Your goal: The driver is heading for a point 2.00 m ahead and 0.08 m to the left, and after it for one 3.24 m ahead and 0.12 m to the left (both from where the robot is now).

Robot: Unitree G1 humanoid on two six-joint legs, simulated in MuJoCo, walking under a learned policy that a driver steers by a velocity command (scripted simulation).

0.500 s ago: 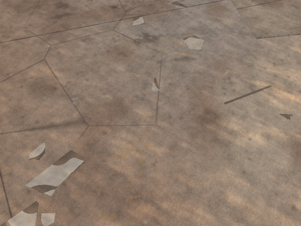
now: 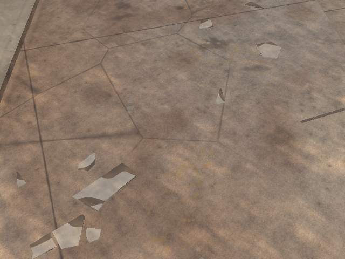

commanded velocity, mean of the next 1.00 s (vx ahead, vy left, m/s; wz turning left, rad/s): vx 0.00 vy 0.00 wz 0.09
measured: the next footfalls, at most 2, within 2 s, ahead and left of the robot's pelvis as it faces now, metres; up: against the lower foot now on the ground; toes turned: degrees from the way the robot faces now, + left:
left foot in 0.30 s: +0.01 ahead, +0.12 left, +0.00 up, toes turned +12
right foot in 0.84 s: +0.01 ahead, -0.05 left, +0.00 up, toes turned +5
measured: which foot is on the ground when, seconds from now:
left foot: up 0.00-0.28, down 0.30-0.86, up 0.88-1.00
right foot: down 0.00-0.30, up 0.32-0.82, down 0.84-1.00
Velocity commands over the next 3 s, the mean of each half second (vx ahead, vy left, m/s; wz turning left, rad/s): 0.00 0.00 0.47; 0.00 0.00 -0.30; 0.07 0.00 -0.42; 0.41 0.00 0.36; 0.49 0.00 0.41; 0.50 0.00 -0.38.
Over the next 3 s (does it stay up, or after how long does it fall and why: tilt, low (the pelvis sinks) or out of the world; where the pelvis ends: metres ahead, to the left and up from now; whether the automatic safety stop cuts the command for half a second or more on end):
stays up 0.73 0.08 -0.01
